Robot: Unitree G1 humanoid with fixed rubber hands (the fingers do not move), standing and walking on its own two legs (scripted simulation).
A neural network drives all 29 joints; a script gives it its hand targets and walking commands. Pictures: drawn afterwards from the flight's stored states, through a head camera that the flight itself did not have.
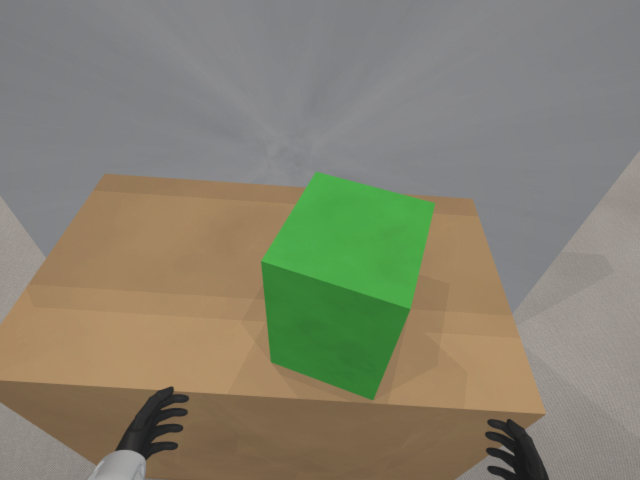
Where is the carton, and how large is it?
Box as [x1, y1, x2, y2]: [261, 172, 434, 399]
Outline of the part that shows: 315,172 261,260 271,361 274,363 370,399 373,399 410,308 434,203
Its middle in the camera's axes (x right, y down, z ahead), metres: +0.04 +0.07 +0.57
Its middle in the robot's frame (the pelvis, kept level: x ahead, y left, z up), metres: +0.38 -0.01 +0.00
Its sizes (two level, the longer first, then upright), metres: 0.179 0.171 0.256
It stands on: a pedestal, 0.65 m high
